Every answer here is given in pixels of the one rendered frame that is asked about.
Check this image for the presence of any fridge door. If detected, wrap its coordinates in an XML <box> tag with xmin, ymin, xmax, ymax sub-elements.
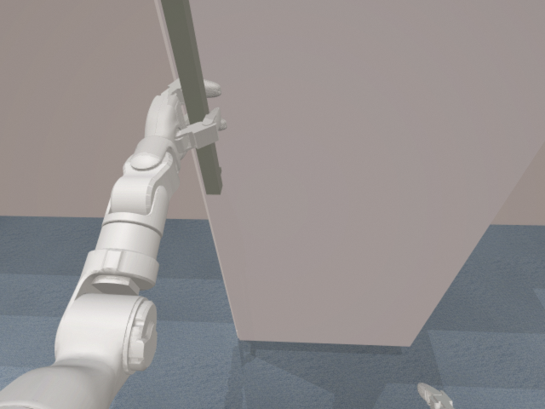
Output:
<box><xmin>158</xmin><ymin>0</ymin><xmax>545</xmax><ymax>347</ymax></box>

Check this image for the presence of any right robot hand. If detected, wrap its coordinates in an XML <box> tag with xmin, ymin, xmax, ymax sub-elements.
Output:
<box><xmin>417</xmin><ymin>383</ymin><xmax>455</xmax><ymax>409</ymax></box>

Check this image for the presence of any left robot forearm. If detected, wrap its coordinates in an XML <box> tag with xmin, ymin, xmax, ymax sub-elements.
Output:
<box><xmin>54</xmin><ymin>136</ymin><xmax>181</xmax><ymax>360</ymax></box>

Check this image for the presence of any left robot upper arm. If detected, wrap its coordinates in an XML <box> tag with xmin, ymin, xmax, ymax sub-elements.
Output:
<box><xmin>0</xmin><ymin>293</ymin><xmax>158</xmax><ymax>409</ymax></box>

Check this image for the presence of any left robot hand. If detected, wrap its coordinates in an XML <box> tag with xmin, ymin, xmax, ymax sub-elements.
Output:
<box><xmin>145</xmin><ymin>78</ymin><xmax>227</xmax><ymax>160</ymax></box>

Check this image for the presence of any handle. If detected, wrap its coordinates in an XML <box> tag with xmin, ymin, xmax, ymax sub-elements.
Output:
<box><xmin>161</xmin><ymin>0</ymin><xmax>222</xmax><ymax>195</ymax></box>

